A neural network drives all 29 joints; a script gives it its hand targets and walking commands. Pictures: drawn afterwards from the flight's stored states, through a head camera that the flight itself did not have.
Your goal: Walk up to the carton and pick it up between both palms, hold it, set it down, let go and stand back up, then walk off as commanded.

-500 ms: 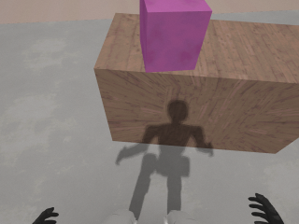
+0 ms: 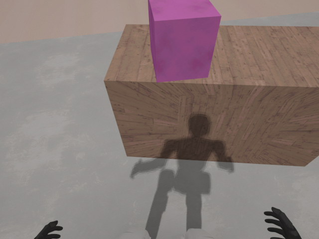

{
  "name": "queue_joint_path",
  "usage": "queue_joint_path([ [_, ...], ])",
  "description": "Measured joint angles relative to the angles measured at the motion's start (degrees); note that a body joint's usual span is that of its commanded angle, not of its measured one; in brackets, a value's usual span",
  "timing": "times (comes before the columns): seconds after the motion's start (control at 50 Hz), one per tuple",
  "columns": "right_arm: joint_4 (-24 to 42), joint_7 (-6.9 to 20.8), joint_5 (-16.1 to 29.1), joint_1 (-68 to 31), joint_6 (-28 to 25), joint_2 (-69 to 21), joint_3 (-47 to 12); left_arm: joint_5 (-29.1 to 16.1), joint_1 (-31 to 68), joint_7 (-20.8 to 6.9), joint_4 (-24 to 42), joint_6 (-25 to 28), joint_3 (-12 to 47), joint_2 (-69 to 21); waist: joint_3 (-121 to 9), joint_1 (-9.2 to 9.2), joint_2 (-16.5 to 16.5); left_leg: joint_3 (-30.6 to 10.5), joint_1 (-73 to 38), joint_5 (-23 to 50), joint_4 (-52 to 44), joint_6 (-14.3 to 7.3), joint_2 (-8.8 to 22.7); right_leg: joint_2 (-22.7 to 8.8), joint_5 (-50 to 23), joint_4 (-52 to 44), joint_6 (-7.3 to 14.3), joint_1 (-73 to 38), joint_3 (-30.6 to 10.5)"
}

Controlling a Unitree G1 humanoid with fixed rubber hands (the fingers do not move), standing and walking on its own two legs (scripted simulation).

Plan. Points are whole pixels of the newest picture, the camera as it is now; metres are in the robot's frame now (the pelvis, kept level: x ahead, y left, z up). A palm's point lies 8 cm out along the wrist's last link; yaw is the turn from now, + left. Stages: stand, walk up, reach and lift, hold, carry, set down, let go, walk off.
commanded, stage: stand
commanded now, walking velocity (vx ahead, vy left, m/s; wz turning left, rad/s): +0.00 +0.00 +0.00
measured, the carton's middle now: (178, 36) +0.83 +0.00 +0.07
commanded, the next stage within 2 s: none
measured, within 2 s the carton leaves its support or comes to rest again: neither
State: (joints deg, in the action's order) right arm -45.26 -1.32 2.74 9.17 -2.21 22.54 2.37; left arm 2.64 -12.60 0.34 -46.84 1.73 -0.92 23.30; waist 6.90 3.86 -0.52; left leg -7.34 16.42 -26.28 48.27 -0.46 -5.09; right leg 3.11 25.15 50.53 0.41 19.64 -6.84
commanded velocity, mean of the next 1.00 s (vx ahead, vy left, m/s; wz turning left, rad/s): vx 0.00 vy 0.00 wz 0.00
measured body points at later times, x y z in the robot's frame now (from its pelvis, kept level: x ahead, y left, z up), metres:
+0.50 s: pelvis -0.01 +0.00 +0.01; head -0.01 -0.01 +0.46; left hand +0.06 +0.33 -0.09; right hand +0.14 -0.30 -0.09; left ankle +0.01 +0.14 -0.70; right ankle +0.03 -0.12 -0.70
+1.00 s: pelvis -0.02 +0.01 +0.01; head -0.01 +0.00 +0.46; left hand +0.05 +0.33 -0.09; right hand +0.13 -0.30 -0.09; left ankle +0.01 +0.14 -0.70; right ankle +0.03 -0.12 -0.70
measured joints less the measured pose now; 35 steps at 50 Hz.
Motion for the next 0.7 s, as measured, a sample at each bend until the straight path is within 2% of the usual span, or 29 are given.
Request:
queue_joint_path([
  [0.7, -2.01, 0.33, 0.00, 0.00, 0.07, -0.15, 0.00, 0.00, 0.00, 0.00, -3.01, 0.51, 0.00, 0.00, -0.86, 0.00, 0.16, 0.11, -0.01, 4.24, -4.79, 0.00, 0.00, -0.53, -4.13, -4.89, 0.00, -0.09, -0.41],
])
